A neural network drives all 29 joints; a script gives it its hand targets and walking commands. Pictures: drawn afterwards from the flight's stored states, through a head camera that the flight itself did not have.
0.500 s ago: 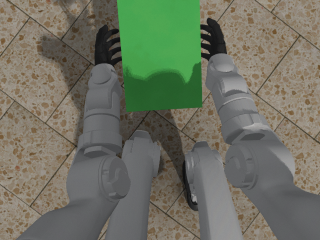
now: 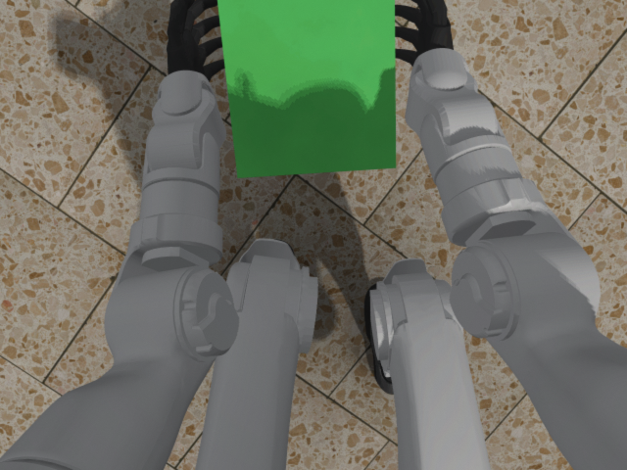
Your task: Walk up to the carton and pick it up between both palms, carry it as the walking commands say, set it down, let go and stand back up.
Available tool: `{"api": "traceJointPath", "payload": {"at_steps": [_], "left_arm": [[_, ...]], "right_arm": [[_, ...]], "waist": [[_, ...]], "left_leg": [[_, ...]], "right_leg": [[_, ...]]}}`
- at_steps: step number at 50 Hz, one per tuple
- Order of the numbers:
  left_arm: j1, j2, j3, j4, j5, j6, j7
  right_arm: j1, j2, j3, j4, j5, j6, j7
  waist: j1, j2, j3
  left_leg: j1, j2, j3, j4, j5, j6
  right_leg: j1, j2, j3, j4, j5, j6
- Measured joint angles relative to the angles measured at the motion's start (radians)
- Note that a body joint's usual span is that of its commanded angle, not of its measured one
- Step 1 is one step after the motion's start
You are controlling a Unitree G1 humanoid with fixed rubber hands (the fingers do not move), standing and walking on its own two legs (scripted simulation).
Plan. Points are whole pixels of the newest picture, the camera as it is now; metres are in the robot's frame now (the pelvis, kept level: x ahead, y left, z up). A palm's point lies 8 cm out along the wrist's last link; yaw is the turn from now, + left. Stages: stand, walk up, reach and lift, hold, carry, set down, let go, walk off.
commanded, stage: set down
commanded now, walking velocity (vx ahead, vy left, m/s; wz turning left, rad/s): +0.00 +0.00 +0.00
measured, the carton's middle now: (309, 67) +0.53 +0.10 -0.24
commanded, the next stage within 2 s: none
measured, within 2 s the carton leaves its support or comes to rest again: rests again in 1.50 s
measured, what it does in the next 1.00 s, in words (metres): stands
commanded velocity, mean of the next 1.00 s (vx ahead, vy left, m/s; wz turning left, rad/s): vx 0.00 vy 0.00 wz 0.00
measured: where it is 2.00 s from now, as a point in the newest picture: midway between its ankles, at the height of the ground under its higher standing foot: (328, 334)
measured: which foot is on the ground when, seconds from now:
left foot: down 0.00-1.00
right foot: down 0.00-1.00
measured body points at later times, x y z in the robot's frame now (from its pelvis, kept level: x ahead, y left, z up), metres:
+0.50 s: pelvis +0.00 -0.01 -0.01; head +0.34 +0.03 +0.28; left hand +0.49 +0.23 -0.17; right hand +0.54 -0.03 -0.17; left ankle +0.14 +0.13 -0.37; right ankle +0.09 -0.11 -0.37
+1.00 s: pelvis +0.00 +0.00 -0.02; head +0.35 +0.03 +0.27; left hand +0.50 +0.23 -0.17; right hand +0.55 -0.03 -0.18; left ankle +0.14 +0.13 -0.37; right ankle +0.09 -0.11 -0.37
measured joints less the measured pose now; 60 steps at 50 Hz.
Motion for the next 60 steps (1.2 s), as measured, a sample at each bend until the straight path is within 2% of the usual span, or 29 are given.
{"api": "traceJointPath", "payload": {"at_steps": [5,9,13,22,26,30,34,43,60], "left_arm": [[0.010,0.006,-0.004,-0.003,-0.032,-0.001,-0.001],[0.003,0.010,0.009,0.006,-0.037,-0.007,-0.005],[-0.012,0.014,0.022,0.032,-0.017,-0.009,-0.016],[-0.021,0.023,0.036,0.073,0.014,-0.002,-0.036],[-0.006,0.039,0.038,0.074,-0.008,-0.013,-0.043],[-0.004,0.057,0.041,0.084,-0.031,-0.021,-0.057],[-0.023,0.064,0.049,0.097,-0.029,-0.022,-0.064],[-0.047,0.055,0.070,0.120,0.010,-0.029,-0.068],[-0.049,0.062,0.070,0.140,0.000,-0.059,-0.074]], "right_arm": [[0.005,0.000,0.031,0.004,0.020,-0.004,-0.016],[-0.011,0.001,0.025,0.018,0.008,-0.006,-0.014],[-0.021,-0.003,0.014,0.030,-0.003,-0.002,-0.002],[-0.009,-0.008,0.026,0.047,-0.002,0.004,0.010],[-0.010,0.005,0.050,0.040,0.013,0.002,-0.003],[-0.025,0.017,0.046,0.051,-0.010,-0.003,-0.011],[-0.032,0.016,0.031,0.055,-0.026,-0.006,-0.005],[-0.035,-0.002,0.021,0.056,-0.029,0.000,0.029],[-0.036,-0.001,-0.014,0.053,-0.073,-0.020,0.065]], "waist": [[0.009,0.013,-0.003],[0.000,0.014,-0.006],[-0.007,0.013,-0.009],[0.011,0.005,-0.004],[0.015,0.012,-0.002],[0.007,0.015,0.005],[0.000,0.015,0.014],[0.007,0.021,0.017],[0.006,0.028,0.025]], "left_leg": [[-0.006,0.004,0.009,0.029,-0.014,0.004],[-0.009,0.003,0.012,0.038,-0.015,0.003],[-0.011,0.005,0.011,0.042,-0.015,0.000],[-0.016,0.018,0.007,0.041,-0.016,-0.011],[-0.020,0.020,0.010,0.041,-0.015,-0.015],[-0.018,0.019,0.014,0.039,-0.012,-0.017],[-0.014,0.019,0.015,0.041,-0.010,-0.017],[-0.018,0.022,0.017,0.052,-0.018,-0.004],[-0.017,0.021,0.023,0.055,-0.022,-0.002]], "right_leg": [[-0.005,0.004,0.005,0.030,-0.016,0.003],[-0.009,0.005,0.006,0.043,-0.019,0.002],[-0.014,0.007,0.005,0.049,-0.015,0.000],[-0.036,0.021,0.002,0.051,-0.001,-0.008],[-0.045,0.023,0.004,0.056,0.002,-0.011],[-0.046,0.022,0.008,0.060,0.004,-0.013],[-0.042,0.022,0.008,0.062,0.005,-0.013],[-0.038,0.026,0.011,0.063,-0.003,-0.001],[-0.035,0.022,0.016,0.069,-0.011,-0.001]]}}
